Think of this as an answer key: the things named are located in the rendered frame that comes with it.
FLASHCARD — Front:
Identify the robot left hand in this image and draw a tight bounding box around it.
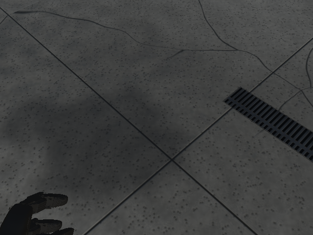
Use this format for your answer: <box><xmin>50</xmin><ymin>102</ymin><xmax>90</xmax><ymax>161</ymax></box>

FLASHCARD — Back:
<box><xmin>0</xmin><ymin>192</ymin><xmax>74</xmax><ymax>235</ymax></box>

